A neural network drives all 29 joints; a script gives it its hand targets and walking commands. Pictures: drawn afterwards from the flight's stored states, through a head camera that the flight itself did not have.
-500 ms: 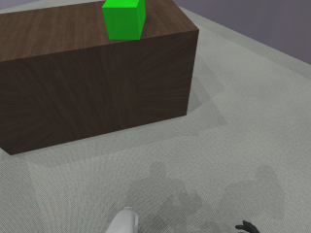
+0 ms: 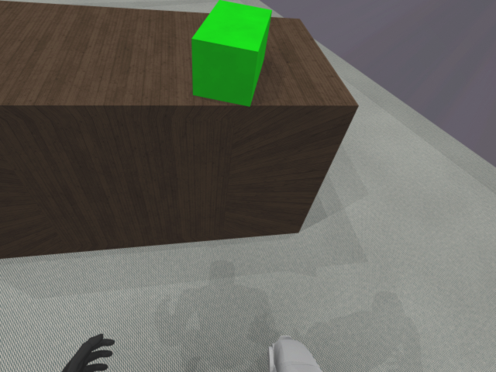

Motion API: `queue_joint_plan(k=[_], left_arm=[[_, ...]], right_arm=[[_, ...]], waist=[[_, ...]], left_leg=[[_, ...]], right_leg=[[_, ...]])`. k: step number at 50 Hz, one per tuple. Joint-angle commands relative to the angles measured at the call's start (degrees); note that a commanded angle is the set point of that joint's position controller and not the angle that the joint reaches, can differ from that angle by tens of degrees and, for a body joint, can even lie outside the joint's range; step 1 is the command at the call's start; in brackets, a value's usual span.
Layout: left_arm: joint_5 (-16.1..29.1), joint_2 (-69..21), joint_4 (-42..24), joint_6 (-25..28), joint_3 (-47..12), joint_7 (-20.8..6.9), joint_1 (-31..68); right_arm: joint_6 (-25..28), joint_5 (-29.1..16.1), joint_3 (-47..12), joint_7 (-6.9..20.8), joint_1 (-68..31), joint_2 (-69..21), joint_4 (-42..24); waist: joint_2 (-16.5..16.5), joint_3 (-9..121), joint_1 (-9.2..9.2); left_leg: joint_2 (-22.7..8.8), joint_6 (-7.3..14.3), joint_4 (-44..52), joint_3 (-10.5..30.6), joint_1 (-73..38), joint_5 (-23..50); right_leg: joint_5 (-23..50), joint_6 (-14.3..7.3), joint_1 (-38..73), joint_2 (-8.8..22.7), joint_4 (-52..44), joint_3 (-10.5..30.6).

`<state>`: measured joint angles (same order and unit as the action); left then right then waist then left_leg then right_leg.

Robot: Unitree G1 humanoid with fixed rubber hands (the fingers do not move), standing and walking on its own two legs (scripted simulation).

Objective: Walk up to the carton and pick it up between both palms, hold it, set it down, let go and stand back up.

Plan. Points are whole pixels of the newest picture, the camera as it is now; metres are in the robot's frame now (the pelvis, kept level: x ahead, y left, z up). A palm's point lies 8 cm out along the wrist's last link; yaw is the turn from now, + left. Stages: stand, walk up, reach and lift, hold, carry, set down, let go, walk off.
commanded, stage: walk up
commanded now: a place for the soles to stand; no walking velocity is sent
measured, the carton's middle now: (234, 50) +0.95 -0.02 +0.06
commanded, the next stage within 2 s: none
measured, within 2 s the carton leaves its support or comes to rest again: neither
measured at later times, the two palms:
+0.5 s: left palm (104, 369) +0.16 +0.20 -0.08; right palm (377, 270) +0.33 -0.32 -0.11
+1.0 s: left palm (114, 233) +0.42 +0.25 -0.11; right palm (359, 227) +0.42 -0.30 -0.08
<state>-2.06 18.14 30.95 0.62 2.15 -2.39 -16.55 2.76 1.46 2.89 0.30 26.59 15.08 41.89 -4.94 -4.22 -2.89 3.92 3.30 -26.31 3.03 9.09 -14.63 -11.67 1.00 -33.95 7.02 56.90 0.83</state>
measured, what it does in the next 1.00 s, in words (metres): walks ahead: right foot, then left foot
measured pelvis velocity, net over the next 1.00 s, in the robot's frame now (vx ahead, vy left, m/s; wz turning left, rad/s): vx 0.37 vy -0.03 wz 0.12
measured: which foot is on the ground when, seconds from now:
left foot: down 0.00-0.22, up 0.24-0.70, down 0.72-1.00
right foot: up 0.00-0.16, down 0.18-0.72, up 0.74-1.00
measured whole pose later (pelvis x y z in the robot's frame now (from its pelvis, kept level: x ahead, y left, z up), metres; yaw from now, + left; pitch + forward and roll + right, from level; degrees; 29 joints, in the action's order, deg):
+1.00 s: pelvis +0.37 -0.03 +0.00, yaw +7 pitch -4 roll -1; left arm -2.1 18.3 35.3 0.1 3.2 -2.2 -21.6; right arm 2.4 1.7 2.3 -0.6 24.4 15.3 40.0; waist -3.5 -6.3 -2.5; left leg 0.5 3.0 -26.1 -2.7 10.0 -12.7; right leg -15.0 1.1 -31.1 4.0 58.7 1.8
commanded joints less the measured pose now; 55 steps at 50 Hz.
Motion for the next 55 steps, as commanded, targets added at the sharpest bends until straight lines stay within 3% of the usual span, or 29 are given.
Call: queue_joint_plan(k=[1,3,5,7,8,9,10,11,12,13,14,16,21,25,29,32,33,34,35,36,37,38,40,41,43,47,50,53,55], left_arm=[[-0.65,2.57,-4.06,0.92,0.42,0.28,2.92],[-0.89,2.27,-4.09,1.29,0.61,0.43,3.55],[-1.12,2.81,-3.15,1.96,1.38,0.89,1.93],[-1.35,4.29,-1.15,2.96,2.55,1.66,-6.00],[-1.70,6.71,0.61,3.54,3.29,2.19,-12.37],[-2.59,10.97,1.38,3.90,4.33,2.61,-18.36],[-2.05,13.11,1.31,3.27,5.15,3.00,-17.57],[-0.91,12.52,1.86,2.25,5.26,3.46,-14.75],[-0.01,9.59,1.29,2.00,4.12,3.35,-12.57],[0.20,7.69,1.25,2.02,3.23,3.19,-10.73],[-0.07,6.49,1.36,2.22,2.68,3.15,-9.03],[-0.34,5.42,2.87,3.00,2.23,2.90,-7.48],[0.10,5.60,5.46,4.14,1.72,2.79,-11.83],[0.30,5.60,6.39,3.50,1.65,2.43,-16.44],[0.10,7.61,6.30,2.30,2.31,2.66,-18.44],[-0.07,8.41,5.97,1.47,2.33,2.74,-17.69],[-0.09,8.28,5.66,1.35,1.85,2.63,-16.34],[-0.14,6.76,5.41,1.38,1.03,2.43,-16.48],[-0.18,3.83,4.66,1.47,-0.21,2.24,-18.89],[0.13,1.43,2.88,1.12,-0.50,1.87,-21.15],[0.08,5.74,2.30,-0.21,1.04,2.23,-20.07],[-0.50,7.36,1.92,-1.07,1.72,2.19,-16.64],[-0.28,5.51,1.65,-0.93,1.67,1.50,-12.69],[0.06,4.20,2.24,-0.69,1.57,1.02,-14.03],[0.23,2.41,3.20,-0.33,1.56,0.43,-16.16],[-0.02,0.90,2.78,-0.14,1.37,-0.10,-12.96],[0.05,0.80,0.84,0.06,1.12,0.67,-7.04],[-0.23,0.77,0.45,0.67,0.67,1.89,-4.54],[-0.43,1.20,1.20,1.01,0.83,2.50,-6.89]], right_arm=[[1.99,1.00,2.17,0.36,2.56,8.78,-4.67],[1.57,1.69,2.44,0.16,3.43,9.86,-4.95],[1.09,1.60,2.76,0.04,2.89,10.86,-5.94],[0.69,1.54,2.04,0.08,1.48,9.87,-7.09],[0.74,1.64,1.02,0.32,3.45,6.96,-7.21],[0.75,1.39,-0.45,0.64,7.15,3.22,-8.52],[-0.15,0.89,-0.15,0.32,9.18,3.97,-9.12],[-1.50,1.33,0.92,-0.24,6.71,7.60,-9.07],[-2.04,1.99,1.73,-0.23,2.40,9.21,-9.90],[-2.14,1.40,2.11,0.10,-1.41,8.98,-10.40],[-2.08,0.64,1.96,0.65,-1.36,7.57,-10.12],[-1.75,0.37,1.32,1.55,0.55,4.97,-9.58],[-1.80,1.14,0.43,2.06,-3.61,2.82,-9.97],[-1.88,1.06,-0.12,2.14,-11.83,2.56,-11.83],[-1.49,1.35,0.13,1.96,-15.25,2.51,-12.59],[-0.92,1.77,0.88,1.24,-12.51,3.07,-11.98],[-0.46,1.92,1.44,0.82,-8.08,3.92,-10.72],[0.06,2.39,2.29,0.18,-1.61,5.87,-8.65],[0.38,3.17,3.13,-0.40,4.62,8.99,-7.26],[0.37,3.10,3.92,-1.14,7.06,13.11,-8.08],[-0.45,1.37,4.22,-1.89,6.29,13.99,-7.96],[-0.77,0.32,3.93,-2.28,3.63,12.18,-8.33],[-0.67,-0.21,2.38,-2.32,-1.44,8.79,-9.07],[-0.41,-0.02,1.76,-2.11,-4.04,7.75,-9.25],[0.33,0.30,1.39,-1.44,-6.35,7.06,-8.24],[1.35,0.19,1.23,-0.90,-4.53,7.73,-6.20],[0.80,-0.02,0.89,-0.58,-3.47,8.22,-6.17],[-0.26,0.02,0.68,-0.50,-0.44,9.12,-5.79],[-1.19,-0.20,0.45,-0.55,-1.38,10.14,-6.43]], waist=[[12.62,-1.54,-1.63],[12.03,0.88,-2.16],[11.23,0.58,-0.85],[6.39,2.04,3.61],[0.05,5.70,6.23],[-9.92,11.77,8.35],[-10.61,9.77,6.84],[-6.56,6.32,6.23],[-2.66,0.17,6.26],[0.65,-4.78,6.49],[1.32,-6.82,5.62],[-0.42,-5.86,3.50],[-3.47,-1.70,3.91],[-3.78,-3.21,6.76],[-2.65,-3.28,7.80],[-0.76,-3.20,5.57],[1.52,-1.81,2.80],[6.42,1.91,-0.14],[13.23,8.13,-2.78],[21.11,10.43,-3.07],[15.78,8.73,-3.55],[12.84,4.29,-3.08],[8.99,-4.32,-0.93],[8.90,-5.38,0.94],[10.35,-3.33,3.31],[13.42,-1.63,2.86],[14.88,-3.25,1.49],[13.27,0.70,0.32],[10.61,3.90,2.15]], left_leg=[[-11.90,7.75,8.29,12.06,-0.86,8.91],[-14.04,8.16,5.32,13.40,-4.76,9.11],[-15.94,7.59,3.16,14.48,-3.79,11.11],[-13.42,5.30,-6.00,11.97,4.54,10.25],[-9.25,2.99,-18.31,8.10,9.66,9.11],[-3.08,-0.70,-35.85,2.77,18.81,-2.72],[1.82,-3.06,-43.17,0.04,27.45,-20.62],[-1.79,-2.65,-48.23,1.86,29.96,-19.44],[-3.65,-2.91,-50.21,2.87,30.37,-14.86],[-4.65,-3.02,-47.98,3.71,29.89,-10.43],[-5.55,-3.14,-43.65,4.09,27.84,-7.16],[-5.48,-3.66,-39.59,3.03,23.22,-2.51],[-5.67,-4.81,-31.42,-1.37,25.64,3.97],[-6.29,-4.47,-19.22,-4.19,24.89,7.06],[-6.43,-2.93,-11.11,-5.11,21.09,5.48],[-5.68,-0.87,-7.12,-5.17,13.12,2.52],[-4.69,0.04,-4.13,-5.59,6.05,3.96],[-3.76,0.94,-2.86,-5.05,-3.08,4.98],[-10.90,3.70,-3.05,4.67,-14.13,0.47],[-24.60,9.28,1.22,29.10,-20.98,-1.70],[-29.31,14.30,7.17,38.30,-17.65,-10.28],[-28.71,14.23,9.97,37.28,-11.51,-14.43],[-22.77,9.10,10.59,21.38,-0.73,-2.38],[-19.61,6.50,10.53,14.72,3.35,3.53],[-15.15,5.31,10.49,7.48,6.64,9.49],[-13.95,7.30,11.72,3.80,6.66,7.90],[-13.04,7.21,8.52,0.89,8.06,16.39],[-12.73,6.27,-0.25,-0.01,3.71,29.87],[-13.15,5.24,-5.94,0.70,3.97,26.62]], right_leg=[[4.39,0.72,-0.46,0.09,-15.29,-1.50],[3.44,-0.38,0.75,-0.28,-19.49,-1.30],[1.65,-2.20,6.97,-1.75,-23.54,-1.82],[4.28,-3.86,21.61,-3.87,-27.32,-2.96],[2.66,-5.24,32.03,-1.93,-27.42,-0.21],[-7.87,-9.90,42.12,11.16,-30.50,17.41],[-16.15,-13.70,43.11,20.22,-38.18,36.20],[-26.68,-17.17,37.88,21.91,-43.56,40.99],[-28.90,-15.58,30.90,19.84,-45.40,35.96],[-21.99,-13.20,25.00,16.47,-44.90,24.94],[-14.58,-10.46,21.04,13.09,-44.35,16.12],[-4.60,-8.03,18.67,7.82,-43.80,7.63],[11.63,-9.42,25.95,5.89,-41.51,0.70],[12.99,-9.09,28.39,5.19,-40.36,-0.67],[11.37,-10.24,30.45,8.49,-38.58,1.50],[10.94,-10.68,27.63,9.81,-35.04,2.16],[11.90,-10.36,24.47,8.56,-29.27,0.36],[12.16,-8.91,21.08,5.17,-18.61,-3.06],[4.64,-6.20,13.48,1.11,-3.13,-6.62],[-19.55,-2.80,0.92,-6.97,9.46,-7.05],[-22.52,-2.40,-2.30,-6.51,14.44,-2.52],[-19.72,-2.42,-2.98,-4.43,17.56,-0.48],[-12.29,-1.86,-2.54,-2.85,16.36,1.70],[-9.30,-1.42,0.44,-2.19,11.97,2.47],[-5.84,-0.57,5.35,-3.29,8.37,1.50],[-1.23,0.60,5.25,-3.23,0.87,-0.23],[0.60,0.90,7.77,-3.15,-10.28,-1.37],[3.74,0.20,12.73,-5.40,-18.06,-3.76],[9.07,-1.06,19.93,-6.43,-24.72,-4.46]])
